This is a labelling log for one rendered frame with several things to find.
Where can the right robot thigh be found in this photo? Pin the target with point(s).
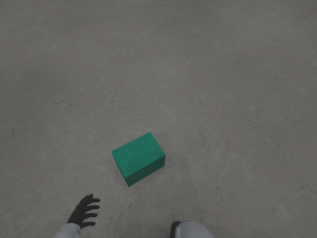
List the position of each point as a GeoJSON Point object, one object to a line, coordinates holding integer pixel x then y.
{"type": "Point", "coordinates": [192, 229]}

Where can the robot right foot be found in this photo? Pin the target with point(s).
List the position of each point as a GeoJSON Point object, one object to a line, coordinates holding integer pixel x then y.
{"type": "Point", "coordinates": [173, 228]}

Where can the carton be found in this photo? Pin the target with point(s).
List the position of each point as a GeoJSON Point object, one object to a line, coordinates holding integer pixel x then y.
{"type": "Point", "coordinates": [139, 158]}

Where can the left robot hand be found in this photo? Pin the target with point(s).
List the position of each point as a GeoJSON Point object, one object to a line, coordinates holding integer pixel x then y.
{"type": "Point", "coordinates": [79, 215]}

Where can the left robot forearm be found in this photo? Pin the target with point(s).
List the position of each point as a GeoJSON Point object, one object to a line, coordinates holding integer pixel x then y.
{"type": "Point", "coordinates": [68, 230]}

